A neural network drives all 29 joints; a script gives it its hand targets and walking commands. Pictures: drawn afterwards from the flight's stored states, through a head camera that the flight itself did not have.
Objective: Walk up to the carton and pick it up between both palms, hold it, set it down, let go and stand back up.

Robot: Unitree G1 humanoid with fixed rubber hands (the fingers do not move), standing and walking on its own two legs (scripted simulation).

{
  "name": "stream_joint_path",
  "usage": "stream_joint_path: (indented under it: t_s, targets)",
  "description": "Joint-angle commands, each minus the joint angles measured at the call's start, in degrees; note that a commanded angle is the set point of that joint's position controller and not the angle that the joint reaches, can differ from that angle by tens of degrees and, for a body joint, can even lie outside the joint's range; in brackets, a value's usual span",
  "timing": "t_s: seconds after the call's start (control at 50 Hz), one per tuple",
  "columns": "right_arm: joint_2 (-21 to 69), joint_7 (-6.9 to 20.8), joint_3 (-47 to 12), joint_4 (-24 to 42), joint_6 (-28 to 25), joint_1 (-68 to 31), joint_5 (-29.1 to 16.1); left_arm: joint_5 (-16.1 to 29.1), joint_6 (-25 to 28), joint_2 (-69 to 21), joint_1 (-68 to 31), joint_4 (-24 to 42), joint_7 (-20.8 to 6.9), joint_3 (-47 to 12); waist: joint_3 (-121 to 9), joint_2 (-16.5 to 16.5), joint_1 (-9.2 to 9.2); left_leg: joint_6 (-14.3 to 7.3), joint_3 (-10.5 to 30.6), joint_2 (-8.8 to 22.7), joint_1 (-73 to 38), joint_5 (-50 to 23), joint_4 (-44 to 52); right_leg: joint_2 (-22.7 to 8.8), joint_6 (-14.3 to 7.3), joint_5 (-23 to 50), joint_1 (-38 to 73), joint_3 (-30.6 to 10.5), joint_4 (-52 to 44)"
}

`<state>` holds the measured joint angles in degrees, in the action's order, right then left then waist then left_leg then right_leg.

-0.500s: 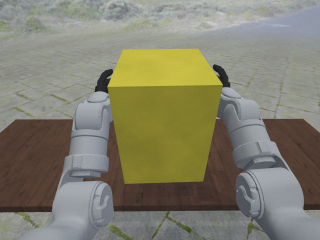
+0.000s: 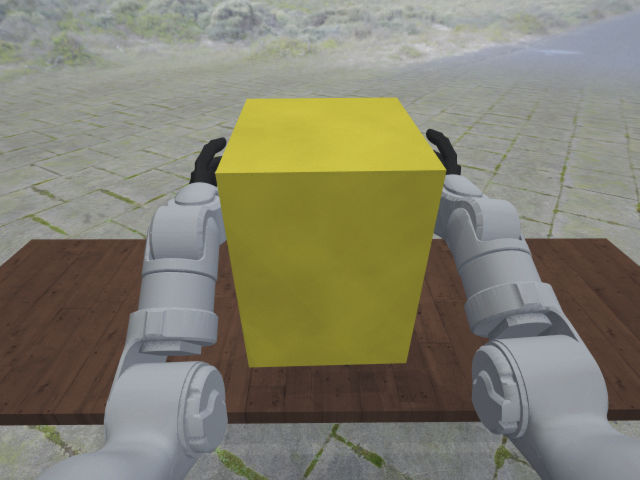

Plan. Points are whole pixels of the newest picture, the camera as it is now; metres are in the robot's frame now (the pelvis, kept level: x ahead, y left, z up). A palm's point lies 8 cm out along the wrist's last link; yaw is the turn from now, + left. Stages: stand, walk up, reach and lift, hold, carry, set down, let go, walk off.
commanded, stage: hold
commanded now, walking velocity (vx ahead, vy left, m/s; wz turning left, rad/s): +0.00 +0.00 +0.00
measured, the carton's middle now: (325, 228) +0.36 +0.02 +0.23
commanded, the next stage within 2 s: set down in 0.24 s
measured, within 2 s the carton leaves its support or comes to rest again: neither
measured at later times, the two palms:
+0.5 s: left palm (207, 187) +0.37 +0.16 +0.28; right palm (440, 185) +0.39 -0.12 +0.28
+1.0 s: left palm (214, 221) +0.41 +0.17 +0.21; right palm (415, 209) +0.43 -0.11 +0.22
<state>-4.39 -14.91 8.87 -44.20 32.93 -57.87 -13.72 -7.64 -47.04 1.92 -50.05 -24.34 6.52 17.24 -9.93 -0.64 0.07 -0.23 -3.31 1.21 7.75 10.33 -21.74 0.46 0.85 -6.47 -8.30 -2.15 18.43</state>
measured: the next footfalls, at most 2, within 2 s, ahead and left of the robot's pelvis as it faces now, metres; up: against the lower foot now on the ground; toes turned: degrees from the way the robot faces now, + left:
none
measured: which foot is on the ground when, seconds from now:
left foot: down 0.00-1.00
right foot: down 0.00-1.00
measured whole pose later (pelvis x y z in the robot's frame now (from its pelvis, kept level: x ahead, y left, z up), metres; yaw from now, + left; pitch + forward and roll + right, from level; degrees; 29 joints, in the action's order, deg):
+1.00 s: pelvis +0.02 +0.00 +0.00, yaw +0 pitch -5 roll -1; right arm -1.9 -10.2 9.3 -48.2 9.5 -54.8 -6.6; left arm -13.0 -28.9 1.3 -46.0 -26.9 3.4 17.2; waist 0.4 -0.6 0.1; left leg -0.2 -2.9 1.3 4.5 12.0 -21.5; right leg 0.5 1.1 -7.6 -4.1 -1.7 16.7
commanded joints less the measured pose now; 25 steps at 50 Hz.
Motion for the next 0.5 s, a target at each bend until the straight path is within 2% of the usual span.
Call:
stream_joint_path:
  t_s: [0.0,0.02,0.04,0.06,0.08,0.1,0.14,0.16,0.18,0.2,0.22,0.24,0.26,0.28,0.3,0.32,0.34,0.36,0.38,0.4,0.42,0.44,0.46,0.48]
  targets:
    - [39.11,6.08,-21.23,14.72,0.39,-45.06,-11.38,6.79,3.93,-35.62,-52.16,11.38,-12.04,-24.6,-16.53,-2.67,7.91,3.12,4.97,-2.8,1.86,-3.86,3.34,4.12,0.07,9.04,16.88,0.98,-1.52]
    - [38.6,6.01,-20.58,16.99,-0.3,-48.45,-11.33,7.71,4.32,-35.86,-52.92,12.61,-11.62,-25.05,-19.02,-2.99,7.82,3.26,4.92,-2.85,0.82,-4.47,3.26,4.21,0.26,8.77,16.75,1.19,-1.83]
    - [37.02,6.27,-19.15,13.68,0.24,-47.61,-9.99,7.23,4.09,-35.62,-53.74,8.95,-11.15,-24.98,-15.8,-3.42,8.64,3.46,5.45,-2.42,2.57,-1.53,4.0,4.24,-0.38,5.56,14.83,1.1,-2.16]
    - [38.54,6.42,-19.71,14.44,0.07,-46.56,-11.25,7.44,4.19,-35.63,-53.26,10.14,-11.04,-24.29,-16.58,-2.1,7.12,2.9,5.62,-2.16,2.73,-1.48,3.96,4.25,-0.67,5.41,14.4,0.78,-1.92]
    - [37.22,6.63,-19.5,14.59,0.12,-47.86,-10.26,5.63,3.65,-35.49,-49.89,6.42,-11.28,-22.35,-13.97,-0.6,6.54,2.72,5.35,-2.55,3.52,0.14,4.79,4.26,-0.31,4.16,14.89,1.17,-2.83]
    - [37.63,6.5,-19.31,13.21,0.27,-47.94,-9.37,5.58,3.75,-34.72,-50.49,5.95,-11.63,-21.65,-12.65,-0.41,7.39,2.17,5.31,-2.34,4.71,0.88,5.15,4.1,-0.19,4.6,15.33,0.87,-2.52]
    - [38.63,6.18,-20.31,16.03,-0.13,-48.23,-9.67,6.03,4.33,-34.86,-51.1,9.48,-12.04,-21.87,-16.24,-0.02,7.42,1.69,4.48,-3.03,1.68,-0.24,4.21,3.95,0.59,4.81,14.32,1.26,-3.06]
    - [39.11,6.29,-20.11,15.65,0.25,-50.15,-9.79,6.37,4.51,-34.5,-53.09,8.37,-11.91,-21.53,-14.71,1.55,7.21,1.51,5.49,-2.58,3.67,1.25,4.99,4.09,0.37,3.62,14.54,0.87,-2.77]
    - [38.0,6.37,-19.04,14.79,-0.04,-50.81,-9.69,5.78,4.45,-35.1,-52.64,6.2,-11.58,-21.59,-14.11,-1.31,7.13,2.07,4.82,-2.86,3.35,1.39,5.0,3.72,0.11,2.71,13.29,0.78,-3.11]
    - [37.45,6.52,-19.94,15.9,-0.26,-50.38,-10.52,5.8,3.73,-35.49,-50.05,4.8,-11.6,-22.5,-13.69,-1.37,6.99,2.36,5.3,-2.46,3.6,0.55,4.84,4.31,-0.03,3.72,14.48,1.06,-2.44]
    - [38.39,6.35,-19.98,15.28,-0.28,-49.03,-10.29,6.31,4.21,-35.66,-51.24,8.02,-11.67,-22.98,-16.39,-0.27,7.13,2.59,5.52,-2.16,2.0,-1.63,4.58,4.3,0.06,6.29,16.0,0.87,-2.22]
    - [39.3,6.24,-19.04,15.95,-0.44,-50.69,-11.04,4.87,3.61,-34.17,-49.24,4.65,-12.25,-19.33,-15.22,2.26,3.74,0.66,4.58,-3.82,2.42,0.13,4.47,4.64,-0.77,3.96,18.38,1.44,-3.13]
    - [38.43,6.38,-16.81,13.18,-1.37,-52.3,-9.28,4.24,4.59,-34.66,-51.69,3.23,-11.95,-18.58,-12.13,0.56,5.13,0.87,5.09,-3.53,3.4,1.44,5.75,4.49,-1.01,1.42,16.27,1.66,-3.4]
    - [37.51,6.92,-14.46,9.99,-2.17,-50.24,-8.03,5.16,5.59,-34.83,-53.55,3.2,-11.95,-19.88,-10.5,-0.47,5.66,1.76,4.76,-2.97,4.19,3.95,6.32,4.36,-1.68,-0.4,14.74,1.33,-3.25]
    - [37.45,7.09,-14.61,9.88,-2.43,-49.91,-7.04,3.89,5.47,-35.62,-52.67,2.46,-12.21,-19.84,-10.02,-1.6,6.38,2.33,4.16,-2.92,4.96,4.87,6.66,4.28,-1.64,0.26,14.75,2.28,-2.93]
    - [38.51,7.0,-15.08,10.73,-3.36,-49.81,-7.52,5.4,6.15,-35.98,-51.31,4.21,-12.52,-20.55,-14.5,-1.24,4.1,2.21,4.33,-2.6,2.85,1.31,5.79,4.62,-2.0,2.4,16.98,1.87,-2.5]
    - [38.13,7.17,-15.4,12.0,-4.4,-50.6,-7.03,5.93,6.73,-35.99,-51.73,4.94,-12.43,-22.0,-14.55,-1.62,5.59,2.36,4.5,-3.18,1.96,-1.73,4.73,4.43,-1.67,4.32,16.36,2.29,-2.62]
    - [38.81,7.46,-14.31,9.84,-5.49,-51.64,-5.86,5.61,8.45,-35.57,-55.11,3.21,-12.34,-19.86,-14.19,-0.17,5.29,2.3,4.46,-3.19,2.54,1.22,5.48,4.08,-1.53,1.71,16.27,2.41,-3.36]
    - [38.89,7.73,-13.42,6.83,-6.23,-50.48,-3.43,2.37,8.85,-33.93,-51.94,-0.26,-12.91,-16.17,-10.66,0.27,3.88,1.39,3.54,-3.6,2.19,1.68,6.02,3.43,-1.13,0.3,14.71,2.72,-3.83]
    - [38.0,8.07,-12.06,7.28,-8.61,-51.01,-1.97,1.68,10.26,-33.98,-53.28,1.11,-12.88,-15.69,-11.08,0.14,4.09,1.47,3.94,-3.09,1.57,1.78,6.53,3.46,-1.39,-0.9,13.84,3.24,-3.57]
    - [38.59,8.59,-12.29,4.13,-9.77,-49.58,0.2,0.48,11.26,-32.6,-54.5,1.54,-13.05,-14.48,-11.89,1.77,3.41,0.76,3.51,-2.88,0.11,2.15,6.72,3.2,-1.25,-1.35,14.93,3.32,-3.67]
    - [38.52,8.97,-12.28,8.22,-12.8,-52.63,-0.11,1.43,12.81,-33.44,-55.67,2.76,-12.86,-15.81,-15.03,0.6,2.75,1.45,3.81,-2.83,0.69,2.57,6.89,3.35,-1.53,-1.98,16.75,3.75,-3.69]
    - [38.41,9.32,-10.5,7.91,-14.13,-49.94,3.47,-0.43,13.98,-32.71,-53.37,1.28,-13.24,-13.93,-13.83,2.6,2.88,1.03,3.0,-2.76,-1.19,1.83,7.04,3.2,-1.04,-2.67,16.2,4.71,-4.03]
    - [36.31,10.02,-7.26,3.92,-15.53,-46.35,5.18,-3.23,14.43,-31.4,-49.39,-4.85,-13.53,-10.28,-8.45,1.32,2.34,0.52,2.97,-2.86,0.38,4.48,7.7,2.66,-1.14,-5.66,14.61,4.26,-4.63]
